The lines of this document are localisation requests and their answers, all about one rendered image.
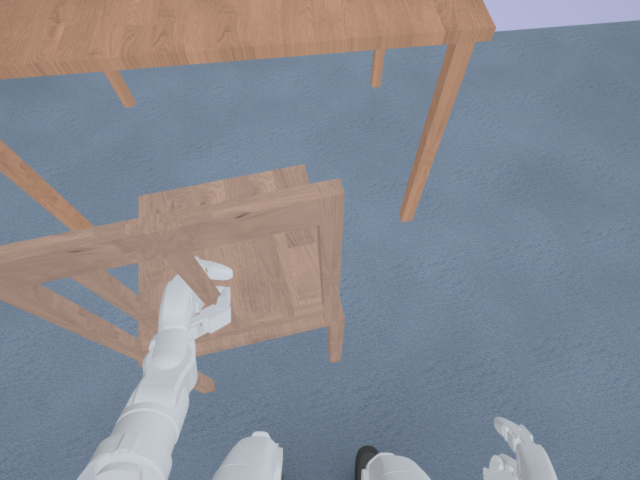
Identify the robot shin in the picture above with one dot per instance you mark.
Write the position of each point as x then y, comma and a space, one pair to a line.
379, 454
261, 433

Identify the table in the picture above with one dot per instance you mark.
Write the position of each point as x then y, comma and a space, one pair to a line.
58, 37

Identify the chair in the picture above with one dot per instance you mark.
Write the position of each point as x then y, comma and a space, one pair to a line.
280, 235

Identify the robot left forearm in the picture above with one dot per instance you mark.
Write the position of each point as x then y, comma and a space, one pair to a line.
141, 444

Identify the robot right hand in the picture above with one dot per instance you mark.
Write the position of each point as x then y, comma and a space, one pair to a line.
532, 461

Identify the robot left shin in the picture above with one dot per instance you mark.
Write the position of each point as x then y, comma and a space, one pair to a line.
261, 433

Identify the robot left hand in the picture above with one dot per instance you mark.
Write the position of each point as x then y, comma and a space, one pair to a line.
180, 303

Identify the robot right shin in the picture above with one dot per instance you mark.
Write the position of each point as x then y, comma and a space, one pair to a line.
379, 454

